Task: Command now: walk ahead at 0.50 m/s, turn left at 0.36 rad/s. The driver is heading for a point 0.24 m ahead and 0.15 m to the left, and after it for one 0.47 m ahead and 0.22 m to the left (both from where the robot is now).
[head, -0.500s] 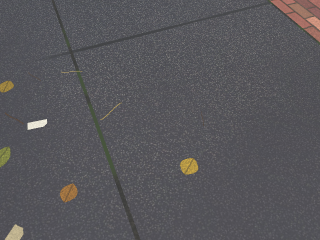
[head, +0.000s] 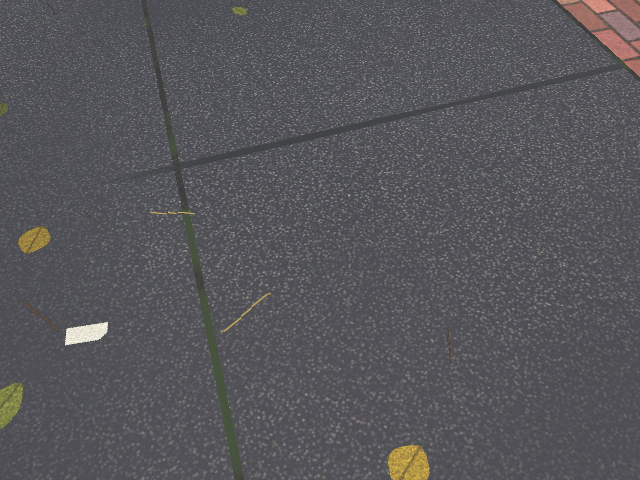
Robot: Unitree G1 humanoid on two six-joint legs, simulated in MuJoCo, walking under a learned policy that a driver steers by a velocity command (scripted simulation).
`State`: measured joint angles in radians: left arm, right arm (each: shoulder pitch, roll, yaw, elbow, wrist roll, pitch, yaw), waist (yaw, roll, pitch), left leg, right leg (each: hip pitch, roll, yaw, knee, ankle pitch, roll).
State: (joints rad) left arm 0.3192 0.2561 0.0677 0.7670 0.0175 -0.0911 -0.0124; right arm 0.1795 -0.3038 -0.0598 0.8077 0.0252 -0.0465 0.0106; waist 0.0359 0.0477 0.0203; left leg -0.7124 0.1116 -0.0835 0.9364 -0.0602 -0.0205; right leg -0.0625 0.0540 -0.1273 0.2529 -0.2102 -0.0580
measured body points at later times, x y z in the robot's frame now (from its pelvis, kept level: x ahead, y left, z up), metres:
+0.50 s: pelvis +0.29 +0.08 +0.00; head +0.32 +0.10 +0.45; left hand +0.40 +0.39 -0.09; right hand +0.44 -0.17 -0.11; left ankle +0.26 +0.14 -0.75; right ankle +0.45 -0.08 -0.68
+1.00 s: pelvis +0.47 +0.09 -0.02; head +0.49 +0.10 +0.43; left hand +0.51 +0.37 -0.13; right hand +0.68 -0.11 -0.13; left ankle +0.43 +0.23 -0.75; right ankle +0.58 +0.02 -0.75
